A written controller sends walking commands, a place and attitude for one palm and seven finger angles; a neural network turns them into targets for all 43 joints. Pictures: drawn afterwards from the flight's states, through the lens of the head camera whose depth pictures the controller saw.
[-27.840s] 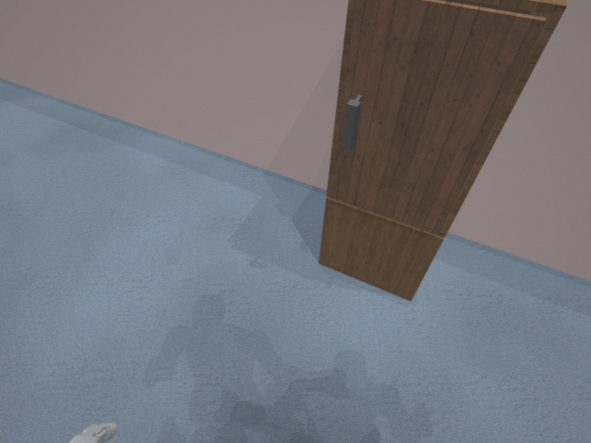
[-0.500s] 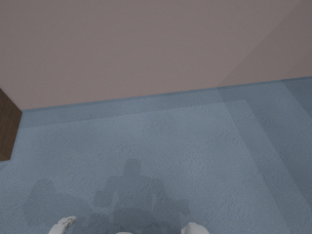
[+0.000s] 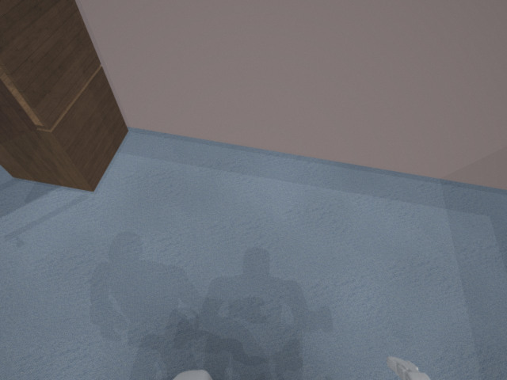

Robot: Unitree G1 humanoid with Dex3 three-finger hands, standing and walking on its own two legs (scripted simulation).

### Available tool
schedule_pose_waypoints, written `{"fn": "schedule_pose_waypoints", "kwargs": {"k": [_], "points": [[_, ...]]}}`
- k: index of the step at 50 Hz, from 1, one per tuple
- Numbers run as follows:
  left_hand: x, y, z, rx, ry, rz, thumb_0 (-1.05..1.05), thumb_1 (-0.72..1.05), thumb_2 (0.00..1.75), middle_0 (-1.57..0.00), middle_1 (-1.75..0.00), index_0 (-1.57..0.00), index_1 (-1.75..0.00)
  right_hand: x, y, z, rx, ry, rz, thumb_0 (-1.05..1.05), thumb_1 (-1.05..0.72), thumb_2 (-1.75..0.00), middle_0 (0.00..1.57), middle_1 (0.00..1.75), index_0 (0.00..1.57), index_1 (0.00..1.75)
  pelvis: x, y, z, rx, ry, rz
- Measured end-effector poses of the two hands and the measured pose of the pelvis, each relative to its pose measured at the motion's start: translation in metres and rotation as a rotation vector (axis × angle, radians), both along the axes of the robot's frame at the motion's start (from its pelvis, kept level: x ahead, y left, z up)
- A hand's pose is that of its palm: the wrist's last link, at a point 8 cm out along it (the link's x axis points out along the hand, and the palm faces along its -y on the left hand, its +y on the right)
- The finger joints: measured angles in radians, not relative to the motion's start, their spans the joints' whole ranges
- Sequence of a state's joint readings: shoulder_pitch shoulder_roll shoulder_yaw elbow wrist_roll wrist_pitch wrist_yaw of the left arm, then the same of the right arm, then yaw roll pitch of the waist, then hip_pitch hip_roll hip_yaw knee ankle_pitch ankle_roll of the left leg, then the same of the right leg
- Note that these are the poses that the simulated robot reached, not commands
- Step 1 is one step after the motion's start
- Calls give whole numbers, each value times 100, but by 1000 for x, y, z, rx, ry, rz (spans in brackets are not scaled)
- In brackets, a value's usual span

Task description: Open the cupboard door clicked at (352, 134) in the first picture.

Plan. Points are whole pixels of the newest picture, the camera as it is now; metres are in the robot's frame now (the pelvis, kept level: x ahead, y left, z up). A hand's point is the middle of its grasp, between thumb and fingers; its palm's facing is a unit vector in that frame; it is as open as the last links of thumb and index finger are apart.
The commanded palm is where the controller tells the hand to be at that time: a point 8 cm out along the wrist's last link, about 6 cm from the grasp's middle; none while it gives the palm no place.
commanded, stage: turn to face it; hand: left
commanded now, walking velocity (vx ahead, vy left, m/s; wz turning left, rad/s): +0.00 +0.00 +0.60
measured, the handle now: out of the picture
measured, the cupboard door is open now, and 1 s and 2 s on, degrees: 50 50 50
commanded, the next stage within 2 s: take the last steps up to it in 1.20 s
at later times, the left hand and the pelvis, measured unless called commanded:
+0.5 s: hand out of the picture +0.09 +0.17 -0.13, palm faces +0.25 -0.93 -0.28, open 7.4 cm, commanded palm none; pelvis +0.03 -0.05 +0.01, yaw +17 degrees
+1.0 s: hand out of the picture +0.00 +0.20 -0.15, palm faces +0.55 -0.80 -0.24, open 7.4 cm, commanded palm none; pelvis +0.05 -0.03 +0.02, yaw +32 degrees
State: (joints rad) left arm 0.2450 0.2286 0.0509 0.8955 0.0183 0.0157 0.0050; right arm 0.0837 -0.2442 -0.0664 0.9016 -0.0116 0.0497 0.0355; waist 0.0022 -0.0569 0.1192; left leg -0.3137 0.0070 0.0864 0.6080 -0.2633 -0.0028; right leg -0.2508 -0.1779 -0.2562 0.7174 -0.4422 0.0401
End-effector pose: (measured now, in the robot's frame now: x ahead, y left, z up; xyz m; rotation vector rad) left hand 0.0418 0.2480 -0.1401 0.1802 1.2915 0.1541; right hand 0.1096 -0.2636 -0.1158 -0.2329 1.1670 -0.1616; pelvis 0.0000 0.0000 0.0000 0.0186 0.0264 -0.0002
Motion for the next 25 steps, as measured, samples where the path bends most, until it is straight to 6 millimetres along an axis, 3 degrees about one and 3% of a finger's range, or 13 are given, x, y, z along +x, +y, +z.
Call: {"fn": "schedule_pose_waypoints", "kwargs": {"k": [4, 10, 15, 19, 25], "points": [[-8, 20, -2, 27, 45, 61, 1, 91, 90, -20, -30, -20, -30, 22, 13, 9, -22, -46, 59, 1, -91, -90, 20, 30, 19, 30, 3, 4, 2, -11, 0, 38], [14, 25, 19, 44, -44, 105, 1, 91, 90, -20, -30, -20, -30, 26, 19, 14, -12, 1, 113, 1, -91, -90, 20, 30, 20, 30, 10, -2, 15, -30, 5, 96], [38, 11, 32, 61, -121, 120, 1, 91, 90, -20, -30, -20, -30, 26, 9, 4, 19, 50, 134, 1, -90, -90, 20, 30, 20, 30, 17, -19, 16, -30, 6, 151], [48, -8, 35, 92, -184, 136, 1, 91, 90, -20, -30, -20, -30, 33, -9, -16, 46, 78, 144, 1, -90, -90, 21, 30, 20, 30, 27, -39, 5, -9, 11, 201], [25, -39, 40, 82, -149, 207, 1, 91, 90, -20, -30, -20, -30, 59, -22, -16, 45, 108, 197, 1, -91, -90, 20, 30, 20, 30, 34, -50, 12, 4, -11, 290]]}}
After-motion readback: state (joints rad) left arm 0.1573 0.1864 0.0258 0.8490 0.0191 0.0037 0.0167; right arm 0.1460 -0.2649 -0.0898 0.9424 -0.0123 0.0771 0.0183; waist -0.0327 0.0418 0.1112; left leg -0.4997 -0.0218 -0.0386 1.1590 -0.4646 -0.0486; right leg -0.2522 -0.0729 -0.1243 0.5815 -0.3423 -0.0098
